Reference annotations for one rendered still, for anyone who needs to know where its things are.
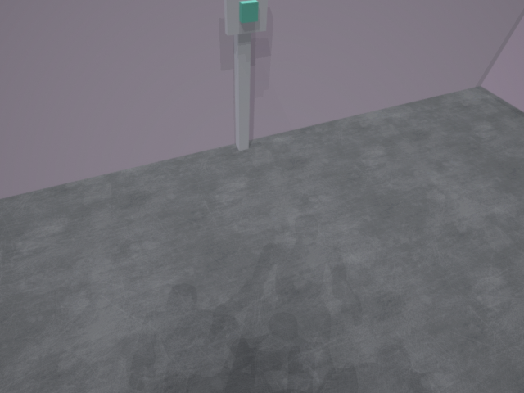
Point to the button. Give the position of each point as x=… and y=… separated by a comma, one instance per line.
x=248, y=11

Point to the panel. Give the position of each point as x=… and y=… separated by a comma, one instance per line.
x=242, y=62

